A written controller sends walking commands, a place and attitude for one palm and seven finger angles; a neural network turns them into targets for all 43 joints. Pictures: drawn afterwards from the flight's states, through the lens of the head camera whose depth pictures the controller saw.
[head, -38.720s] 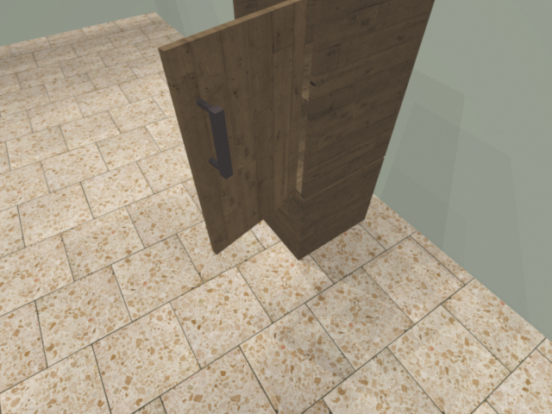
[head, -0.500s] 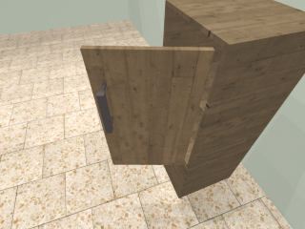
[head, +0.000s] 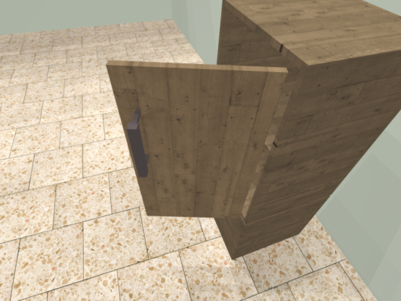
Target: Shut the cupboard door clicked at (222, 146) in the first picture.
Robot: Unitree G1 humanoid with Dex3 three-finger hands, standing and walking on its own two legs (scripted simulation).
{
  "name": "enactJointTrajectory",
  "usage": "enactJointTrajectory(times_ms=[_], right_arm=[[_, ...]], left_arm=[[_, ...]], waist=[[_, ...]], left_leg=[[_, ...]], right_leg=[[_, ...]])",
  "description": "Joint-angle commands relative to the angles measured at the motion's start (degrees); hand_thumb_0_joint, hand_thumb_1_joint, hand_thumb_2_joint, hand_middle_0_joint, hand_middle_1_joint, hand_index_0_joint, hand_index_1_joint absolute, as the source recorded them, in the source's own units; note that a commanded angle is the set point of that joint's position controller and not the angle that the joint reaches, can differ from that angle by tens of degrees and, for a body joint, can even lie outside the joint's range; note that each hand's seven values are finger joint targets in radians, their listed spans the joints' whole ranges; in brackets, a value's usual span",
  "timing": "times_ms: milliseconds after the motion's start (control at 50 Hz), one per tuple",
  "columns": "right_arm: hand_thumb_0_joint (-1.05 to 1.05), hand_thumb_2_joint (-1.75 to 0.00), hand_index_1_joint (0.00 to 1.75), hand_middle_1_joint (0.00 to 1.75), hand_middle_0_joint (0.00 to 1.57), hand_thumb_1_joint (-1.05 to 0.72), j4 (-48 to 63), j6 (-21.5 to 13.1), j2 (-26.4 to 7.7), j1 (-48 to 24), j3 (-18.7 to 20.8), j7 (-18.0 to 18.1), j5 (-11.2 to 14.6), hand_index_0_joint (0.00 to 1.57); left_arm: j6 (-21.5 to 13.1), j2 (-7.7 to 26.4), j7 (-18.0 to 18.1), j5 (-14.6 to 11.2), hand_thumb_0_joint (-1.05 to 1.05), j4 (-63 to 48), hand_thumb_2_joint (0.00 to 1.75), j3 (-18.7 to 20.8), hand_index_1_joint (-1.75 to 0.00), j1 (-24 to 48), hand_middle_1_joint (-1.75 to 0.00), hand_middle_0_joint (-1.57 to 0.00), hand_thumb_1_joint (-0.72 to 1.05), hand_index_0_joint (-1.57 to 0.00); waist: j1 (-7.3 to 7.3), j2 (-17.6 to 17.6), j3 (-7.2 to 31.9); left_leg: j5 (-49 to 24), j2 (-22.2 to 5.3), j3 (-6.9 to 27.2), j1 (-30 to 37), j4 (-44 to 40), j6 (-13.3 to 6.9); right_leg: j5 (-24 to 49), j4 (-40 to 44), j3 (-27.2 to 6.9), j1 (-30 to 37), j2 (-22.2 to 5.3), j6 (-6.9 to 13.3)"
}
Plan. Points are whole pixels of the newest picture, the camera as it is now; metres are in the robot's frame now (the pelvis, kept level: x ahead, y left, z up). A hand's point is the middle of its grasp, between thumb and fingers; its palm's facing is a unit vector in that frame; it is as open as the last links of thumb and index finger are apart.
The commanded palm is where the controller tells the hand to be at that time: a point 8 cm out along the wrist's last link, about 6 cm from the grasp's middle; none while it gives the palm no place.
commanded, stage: look again from close up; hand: left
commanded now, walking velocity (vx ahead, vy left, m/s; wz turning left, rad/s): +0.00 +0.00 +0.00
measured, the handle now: (140, 145) +0.43 +0.17 +0.06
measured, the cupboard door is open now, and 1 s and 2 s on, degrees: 69 69 69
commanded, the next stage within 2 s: raise the hand and make a fist in 0.32 s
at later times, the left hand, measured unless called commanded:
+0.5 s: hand out of the picture +0.09 +0.18 -0.14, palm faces +0.16 -0.97 -0.19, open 7.3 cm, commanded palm +0.11 +0.21 -0.07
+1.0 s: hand (117, 288) +0.15 +0.16 -0.01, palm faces +0.19 -0.98 -0.10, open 5.4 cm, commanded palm +0.14 +0.20 -0.02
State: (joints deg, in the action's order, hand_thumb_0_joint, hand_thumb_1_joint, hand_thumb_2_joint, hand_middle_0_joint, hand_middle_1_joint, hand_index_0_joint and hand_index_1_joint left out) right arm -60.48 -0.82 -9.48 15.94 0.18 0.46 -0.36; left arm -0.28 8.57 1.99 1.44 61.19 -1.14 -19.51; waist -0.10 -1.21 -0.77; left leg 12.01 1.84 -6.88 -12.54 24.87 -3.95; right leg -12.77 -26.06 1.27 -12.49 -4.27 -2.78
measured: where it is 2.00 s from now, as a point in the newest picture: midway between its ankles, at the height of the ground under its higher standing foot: outside the picture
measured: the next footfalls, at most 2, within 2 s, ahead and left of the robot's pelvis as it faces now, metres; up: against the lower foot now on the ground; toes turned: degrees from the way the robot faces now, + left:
none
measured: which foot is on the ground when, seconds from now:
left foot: down 0.00-1.00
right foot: down 0.00-1.00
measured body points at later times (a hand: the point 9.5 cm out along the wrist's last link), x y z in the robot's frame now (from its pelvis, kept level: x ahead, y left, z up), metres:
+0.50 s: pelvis +0.01 -0.01 +0.00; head +0.02 +0.00 +0.45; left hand +0.08 +0.23 -0.12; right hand +0.04 -0.24 -0.14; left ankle +0.02 +0.07 -0.74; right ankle +0.01 -0.15 -0.74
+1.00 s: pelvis +0.00 -0.06 -0.09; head +0.05 -0.05 +0.36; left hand +0.13 +0.21 +0.00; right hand +0.26 -0.27 -0.13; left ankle +0.02 +0.07 -0.74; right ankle +0.01 -0.15 -0.74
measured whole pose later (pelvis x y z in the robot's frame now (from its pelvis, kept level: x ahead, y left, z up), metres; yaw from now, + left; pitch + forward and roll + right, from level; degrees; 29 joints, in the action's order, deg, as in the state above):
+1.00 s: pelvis +0.00 -0.06 -0.09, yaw +6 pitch +12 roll -2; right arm -30.4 -17.0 -15.3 8.4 1.5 2.2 0.9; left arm -33.2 13.7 -16.0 -17.7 -5.9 10.7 -30.5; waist -4.2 1.0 7.1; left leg 29.7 -2.6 3.3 -50.3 67.7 1.4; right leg -32.3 -65.3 9.7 -45.3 -1.1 3.3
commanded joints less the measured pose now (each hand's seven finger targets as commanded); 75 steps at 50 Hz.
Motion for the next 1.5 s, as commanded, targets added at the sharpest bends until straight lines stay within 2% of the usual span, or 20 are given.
enactJointTrajectory(times_ms=[0, 380, 400, 420, 440, 460, 480, 500, 540, 600, 640, 720, 800, 860, 960, 1020, 1100, 1200, 1320, 1480], right_arm=[[0.0, -0.9, 0.3, 0.3, 0.2, -0.9, 1.22, -1.02, -5.79, 1.52, 0.8, 0.27, -0.02, 0.2], [0.0, -0.9, 0.3, 0.3, 0.2, -0.9, -2.28, -1.08, -4.89, 1.85, 0.33, 0.67, -0.03, 0.2], [0.0, -0.9, 0.3, 0.3, 0.2, -0.9, 1.71, -1.38, -7.64, -1.4, 0.41, 0.38, 0.33, 0.2], [0.0, -0.9, 0.3, 0.3, 0.2, -0.9, 20.36, -11.56, -19.61, 2.95, 3.07, 5.58, 0.39, 0.2], [0.0, -0.9, 0.3, 0.3, 0.2, -0.9, 19.76, -15.87, -10.49, -2.43, -0.76, 5.88, 3.83, 0.2], [0.0, -0.9, 0.3, 0.3, 0.2, -0.9, 16.87, -18.2, -12.65, -2.42, -0.74, 5.56, 2.8, 0.2], [0.0, -0.9, 0.3, 0.3, 0.2, -0.9, 14.75, -18.79, -8.99, -2.79, -0.32, 3.66, 2.7, 0.2], [0.0, -0.9, 0.3, 0.3, 0.2, -0.9, 18.48, -19.47, -12.09, -1.63, 1.21, 2.41, 2.97, 0.2], [0.0, -0.9, 0.3, 0.3, 0.2, -0.9, 22.37, -20.78, -12.2, -3.96, 1.91, 1.6, 1.93, 0.2], [0.0, -0.9, 0.3, 0.3, 0.2, -0.9, 27.15, -20.3, -11.14, -5.22, 3.74, -0.31, 1.14, 0.2], [0.0, -0.9, 0.3, 0.3, 0.2, -0.9, 29.98, -19.24, -11.94, -6.7, 5.05, -1.47, 0.37, 0.2], [0.0, -0.9, 0.3, 0.3, 0.2, -0.9, 38.03, -16.82, -12.31, -10.4, 5.48, -2.03, 1.76, 0.2], [0.0, -0.9, 0.3, 0.3, 0.2, -0.9, 41.17, -16.78, -10.67, -8.53, 4.77, -0.75, 1.37, 0.2], [0.0, -0.9, 0.3, 0.3, 0.2, -0.9, 39.08, -18.09, -10.58, -5.68, 3.91, 0.71, 0.7, 0.2], [0.0, -0.9, 0.3, 0.3, 0.2, -0.9, 35.32, -18.83, -12.09, -5.16, 2.74, 3.27, 2.12, 0.2], [0.0, -0.9, 0.3, 0.3, 0.2, -0.9, 36.83, -17.21, -12.51, -4.72, 3.2, 4.09, 3.46, 0.2], [0.0, -0.9, 0.3, 0.3, 0.2, -0.9, 41.36, -13.54, -10.13, -7.59, 3.14, 4.14, 3.86, 0.2], [0.0, -0.9, 0.3, 0.3, 0.2, -0.9, 39.96, -13.69, -7.51, -5.59, 2.85, 3.55, 2.35, 0.2], [0.0, -0.9, 0.3, 0.3, 0.2, -0.9, 37.48, -16.01, -10.75, -3.26, 3.03, 3.32, 2.46, 0.2], [0.0, -0.9, 0.3, 0.3, 0.2, -0.9, 39.41, -17.01, -10.62, -4.45, 2.42, 4.19, 2.74, 0.2]], left_arm=[[-1.25, 6.26, 0.45, -0.3, 0.0, -1.83, 0.9, 1.05, -0.3, -2.27, -0.3, -0.2, 0.9, -0.2], [-1.22, 5.7, 0.61, -0.5, 0.0, -0.11, 0.9, 1.14, -0.3, -0.87, -0.3, -0.2, 0.9, -0.2], [-1.39, 7.3, 2.47, 0.31, 0.0, 1.48, 0.9, 0.81, -0.3, -2.21, -0.3, -0.2, 0.9, -0.2], [-16.52, 40.32, 2.42, -6.58, 0.0, -93.45, 0.9, 25.54, -0.3, 48.7, -0.3, -0.2, 0.9, -0.2], [-11.72, 11.08, 1.87, -7.95, 0.0, -76.23, 0.9, 2.37, -0.32, 8.77, -0.32, -0.22, 0.9, -0.22], [-8.95, 11.83, 4.42, -10.37, 0.0, -75.3, 0.9, 4.53, -0.34, 7.63, -0.34, -0.24, 0.9, -0.24], [-2.37, -4.53, 3.85, -9.75, 0.0, -58.15, 0.9, -4.13, -0.36, -7.69, -0.36, -0.25, 0.9, -0.25], [-4.57, -0.4, 4.34, -11.09, 0.0, -68.97, 0.9, -2.93, -0.38, 4.76, -0.38, -0.27, 0.9, -0.27], [-10.09, 1.58, 2.78, -9.93, 0.0, -61.56, 0.9, 1.09, -0.42, 2.21, -0.42, -0.31, 0.9, -0.31], [-21.49, -1.35, -4.69, -12.64, 0.0, -47.84, 0.9, 4.96, -0.48, -15.71, -0.48, -0.36, 0.9, -0.36], [-30.62, 1.68, -12.6, -15.62, 0.0, -48.04, 0.9, 9.36, -0.52, -19.21, -0.52, -0.4, 0.9, -0.4], [-33.05, 10.06, -20.23, -16.3, 0.0, -53.2, 0.9, 16.46, -0.6, -16.23, -0.6, -0.47, 0.9, -0.47], [-32.69, 13.9, -17.05, -18.24, 0.0, -76.87, 0.9, 18.71, -0.68, -5.38, -0.68, -0.55, 0.9, -0.55], [-38.28, 13.63, -15.52, -18.96, 0.0, -93.56, 0.9, 14.32, -0.74, 4.58, -0.74, -0.6, 0.9, -0.6], [-35.89, 9.46, -22.71, -19.82, 0.0, -79.08, 0.9, 6.92, -0.84, 5.39, -0.84, -0.69, 0.9, -0.69], [-24.32, 13.08, -26.6, -19.76, 0.0, -69.12, 0.9, 11.77, -0.9, -1.8, -0.9, -0.75, 0.9, -0.75], [-11.96, 17.38, -24.79, -22.59, 0.0, -73.05, 0.9, 22.99, -0.98, -9.51, -0.98, -0.82, 0.9, -0.82], [-18.96, 13.65, -15.51, -22.85, 0.0, -82.15, 0.9, 24.02, -1.08, -10.08, -1.08, -0.92, 0.9, -0.92], [-26.29, 8.56, -19.95, -20.57, 0.0, -75.62, 0.9, 12.46, -1.2, -6.0, -1.2, -1.02, 0.9, -1.02], [-22.47, 15.48, -15.95, -20.2, 0.0, -86.54, 0.9, 19.02, -1.36, -3.82, -1.36, -1.17, 0.9, -1.17]], waist=[[0.32, 1.37, -2.41], [0.02, 0.57, -2.93], [-0.8, 1.75, -5.22], [9.91, 2.69, 18.85], [0.97, 21.11, 24.94], [0.67, 17.15, 22.58], [1.5, 13.45, 10.56], [3.41, 11.48, 3.79], [3.98, 2.7, -5.41], [-0.91, -17.24, -4.48], [-3.04, -20.51, 1.22], [-6.02, 0.16, 9.78], [-3.97, 13.88, 21.39], [1.4, 11.26, 24.89], [6.09, 3.98, 11.12], [3.09, -3.36, 13.68], [-3.97, -5.32, 23.79], [-4.27, -2.14, 21.29], [1.4, -0.36, 13.2], [-2.27, 5.81, 20.32]], left_leg=[[1.6, -7.44, 9.07, -0.31, -7.55, 2.03], [-4.76, -7.69, 8.08, 1.71, -7.38, 2.28], [-11.81, -9.5, 6.92, -1.58, 1.97, 3.54], [-18.65, -6.42, 10.68, 15.83, 1.11, 3.56], [-24.32, -5.84, 8.8, 21.6, 1.02, 5.52], [-25.15, -6.98, 10.07, 17.14, -2.81, 8.15], [-16.01, -7.15, 11.23, 8.45, -4.95, 7.61], [-2.48, -5.96, 12.18, 1.79, -3.18, 6.67], [10.05, -3.24, 12.44, -9.55, 1.28, 5.21], [10.02, -1.68, 9.5, -20.33, 11.34, 5.4], [8.75, -0.83, 7.08, -25.36, 18.07, 5.77], [7.93, 1.09, 3.97, -28.9, 24.13, 4.63], [6.74, -0.58, 6.14, -24.87, 27.72, 3.37], [1.72, -1.42, 7.95, -23.11, 33.71, 2.28], [8.83, -2.54, 9.24, -31.64, 37.72, 1.84], [9.09, -2.17, 8.12, -34.54, 35.96, 1.93], [2.34, -0.57, 7.43, -31.25, 31.92, 2.68], [-5.14, -1.22, 7.96, -25.11, 26.89, 3.53], [2.21, -1.44, 8.31, -25.06, 26.91, 2.92], [0.18, -1.88, 9.26, -16.37, 20.36, 2.55]], right_leg=[[3.01, 4.32, -3.67, -1.05, -2.43, 3.89], [5.81, 5.73, -3.12, 1.61, -2.7, 3.55], [10.72, 3.99, -3.8, -1.21, -3.82, 3.36], [13.79, -5.07, 1.91, 0.43, 3.58, 3.27], [1.72, -8.72, 4.13, -4.38, 5.63, 4.23], [-3.04, -8.34, 4.12, -3.79, 6.1, 4.46], [-6.45, -9.19, 3.96, -8.49, 4.4, 3.63], [-4.6, -7.43, 3.69, -8.81, 3.51, 3.79], [-5.45, -4.42, 4.82, -13.71, 3.41, 3.93], [-14.84, -10.61, 6.5, -21.79, 4.67, 4.19], [-15.93, -15.36, 4.71, -23.29, 4.04, 4.6], [-10.75, -23.27, 0.77, -22.09, 2.96, 5.39], [-9.87, -25.83, -0.85, -24.55, 3.9, 5.15], [-3.55, -26.9, -3.17, -27.03, 4.47, 4.48], [-11.82, -23.35, -5.6, -33.25, 4.63, 3.61], [-13.64, -18.58, -8.74, -26.58, 2.38, 1.76], [2.09, -17.93, -10.94, -9.63, -0.84, -1.21], [20.44, -22.72, -3.43, -9.82, 1.79, 0.76], [0.43, -20.77, -1.75, -22.74, 3.49, 1.98], [-2.6, -20.18, 2.23, -16.96, 4.93, 4.02]])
